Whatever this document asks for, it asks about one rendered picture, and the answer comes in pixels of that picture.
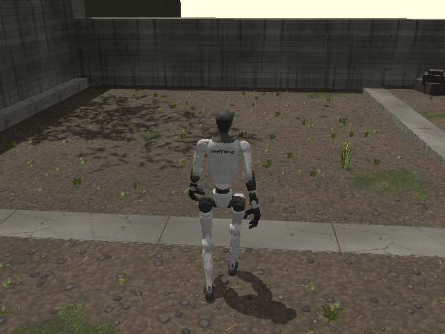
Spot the robot left forearm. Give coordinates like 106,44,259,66
189,166,200,191

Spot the robot right forearm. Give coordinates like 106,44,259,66
245,170,259,209

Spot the robot right hand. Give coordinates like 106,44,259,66
244,207,261,229

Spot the robot head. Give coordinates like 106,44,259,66
212,110,235,143

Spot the robot left hand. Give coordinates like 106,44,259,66
189,188,205,201

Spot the left robot foot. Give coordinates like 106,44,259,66
204,283,214,301

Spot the right robot upper arm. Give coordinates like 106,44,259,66
238,140,253,180

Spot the left robot upper arm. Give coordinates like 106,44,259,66
192,139,209,176

